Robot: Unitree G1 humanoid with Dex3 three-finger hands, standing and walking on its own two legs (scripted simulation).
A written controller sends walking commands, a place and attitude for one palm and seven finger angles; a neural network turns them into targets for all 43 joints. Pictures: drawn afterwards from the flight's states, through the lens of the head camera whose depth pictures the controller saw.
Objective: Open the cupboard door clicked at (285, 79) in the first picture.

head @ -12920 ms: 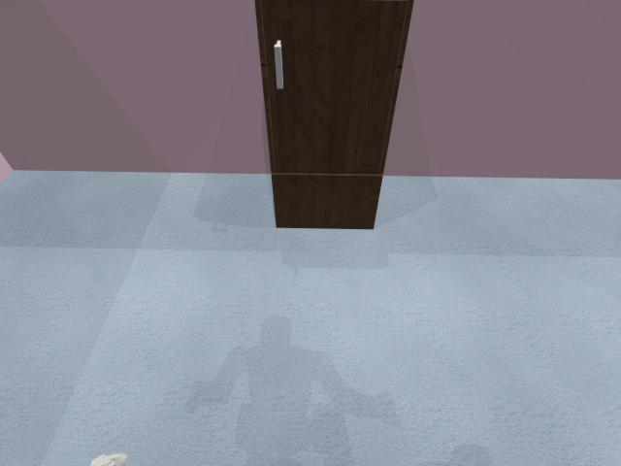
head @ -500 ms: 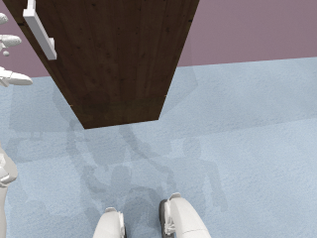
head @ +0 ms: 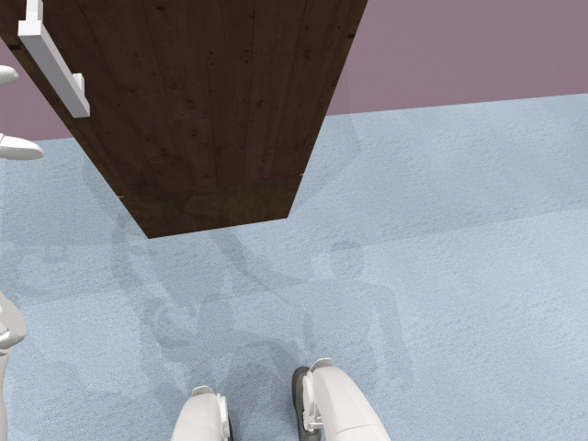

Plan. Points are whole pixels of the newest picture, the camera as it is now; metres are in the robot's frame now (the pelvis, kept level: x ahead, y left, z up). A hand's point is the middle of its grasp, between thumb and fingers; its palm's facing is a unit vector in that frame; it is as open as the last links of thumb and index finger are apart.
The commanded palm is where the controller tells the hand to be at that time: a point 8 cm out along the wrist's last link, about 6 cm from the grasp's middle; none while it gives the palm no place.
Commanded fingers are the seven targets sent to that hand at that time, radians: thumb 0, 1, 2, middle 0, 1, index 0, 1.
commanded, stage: move the hooked fingers beside the handle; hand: left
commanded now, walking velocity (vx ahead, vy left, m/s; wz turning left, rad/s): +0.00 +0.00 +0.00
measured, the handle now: (59, 61) +0.56 +0.23 +0.07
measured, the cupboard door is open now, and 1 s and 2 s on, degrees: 0 0 0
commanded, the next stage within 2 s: slide the fingers in behind the handle in 0.42 s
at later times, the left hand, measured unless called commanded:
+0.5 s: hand out of the picture +0.51 +0.29 +0.07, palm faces +0.09 -1.00 -0.03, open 14.0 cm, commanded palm +0.50 +0.33 +0.07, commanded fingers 0.00 -0.50 0.30 -0.30 -1.20 -0.30 -1.20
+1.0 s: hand (18, 101) +0.51 +0.27 +0.07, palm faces +0.11 -0.99 -0.02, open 14.2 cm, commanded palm +0.50 +0.29 +0.07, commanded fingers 0.00 -0.50 0.30 -0.30 -1.20 -0.30 -1.20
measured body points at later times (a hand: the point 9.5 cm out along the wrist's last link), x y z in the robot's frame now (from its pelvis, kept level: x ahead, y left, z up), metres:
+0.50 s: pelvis -0.01 +0.00 -0.01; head +0.16 +0.04 +0.41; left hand +0.50 +0.34 +0.07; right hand +0.00 -0.27 -0.10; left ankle -0.04 +0.09 -0.66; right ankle +0.04 -0.15 -0.66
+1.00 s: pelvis -0.01 +0.00 +0.00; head +0.16 +0.04 +0.41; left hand +0.50 +0.32 +0.07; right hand -0.02 -0.26 -0.10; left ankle -0.04 +0.09 -0.66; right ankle +0.04 -0.15 -0.66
